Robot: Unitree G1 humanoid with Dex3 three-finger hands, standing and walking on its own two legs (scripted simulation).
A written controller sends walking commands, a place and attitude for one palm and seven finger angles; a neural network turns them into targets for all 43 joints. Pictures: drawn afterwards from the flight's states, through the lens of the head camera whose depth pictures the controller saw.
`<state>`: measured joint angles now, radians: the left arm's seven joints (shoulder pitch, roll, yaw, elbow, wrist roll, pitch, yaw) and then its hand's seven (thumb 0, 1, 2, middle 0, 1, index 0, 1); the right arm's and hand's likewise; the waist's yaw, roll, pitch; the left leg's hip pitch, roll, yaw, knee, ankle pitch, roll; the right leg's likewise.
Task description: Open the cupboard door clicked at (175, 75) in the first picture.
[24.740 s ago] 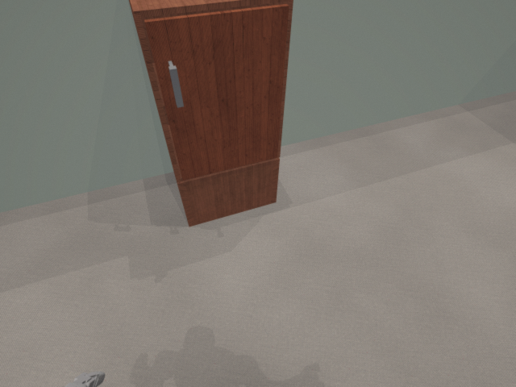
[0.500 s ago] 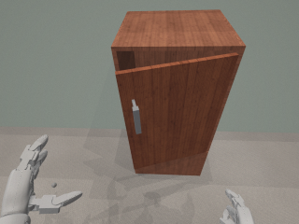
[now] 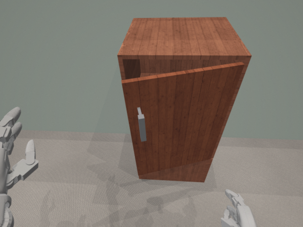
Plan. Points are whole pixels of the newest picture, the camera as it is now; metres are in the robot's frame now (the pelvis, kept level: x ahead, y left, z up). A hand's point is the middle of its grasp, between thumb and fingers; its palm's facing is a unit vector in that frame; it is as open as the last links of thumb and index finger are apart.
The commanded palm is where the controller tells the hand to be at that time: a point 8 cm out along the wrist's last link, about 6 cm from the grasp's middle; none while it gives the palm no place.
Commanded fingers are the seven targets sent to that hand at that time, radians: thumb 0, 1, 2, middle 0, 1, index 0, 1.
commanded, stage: draw the hand back to the body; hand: left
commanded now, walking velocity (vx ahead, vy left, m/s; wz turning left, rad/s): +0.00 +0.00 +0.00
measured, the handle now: (141, 124) +0.46 +0.11 -0.01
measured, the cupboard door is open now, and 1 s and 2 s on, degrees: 17 17 17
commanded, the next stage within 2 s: step back with the hand held close in 0.28 s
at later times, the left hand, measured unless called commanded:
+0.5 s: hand (35, 165) +0.18 +0.26 +0.16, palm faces +0.45 -0.78 -0.43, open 7.4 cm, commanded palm +0.12 +0.29 +0.17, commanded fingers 0.00 0.90 0.90 -0.20 -0.30 -0.20 -0.30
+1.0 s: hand (12, 192) +0.13 +0.28 +0.14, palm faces +0.37 -0.78 -0.50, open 7.4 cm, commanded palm +0.07 +0.32 +0.17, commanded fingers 0.00 0.90 0.90 -0.20 -0.30 -0.20 -0.30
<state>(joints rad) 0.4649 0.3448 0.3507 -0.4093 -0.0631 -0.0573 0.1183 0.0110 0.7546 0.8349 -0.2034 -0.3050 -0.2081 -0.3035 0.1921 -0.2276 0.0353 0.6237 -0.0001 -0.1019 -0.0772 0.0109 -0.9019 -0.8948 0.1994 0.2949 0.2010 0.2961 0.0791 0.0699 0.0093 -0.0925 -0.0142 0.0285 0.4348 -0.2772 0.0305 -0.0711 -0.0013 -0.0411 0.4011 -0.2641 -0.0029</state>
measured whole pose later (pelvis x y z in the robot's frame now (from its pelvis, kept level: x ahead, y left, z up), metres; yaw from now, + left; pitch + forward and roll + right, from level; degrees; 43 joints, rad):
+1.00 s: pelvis -0.08 +0.02 -0.01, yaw -1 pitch +0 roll -1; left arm 0.57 0.41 0.41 -0.49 -0.03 -0.17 0.13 0.02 0.89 0.90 -0.21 -0.31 -0.22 -0.30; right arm 0.17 -0.22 0.00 0.55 0.01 -0.03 -0.09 0.01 -0.90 -0.89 0.20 0.29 0.20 0.30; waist 0.01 0.01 0.04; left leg -0.32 -0.02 0.06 0.51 -0.19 0.07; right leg -0.30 -0.01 -0.02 0.46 -0.16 0.02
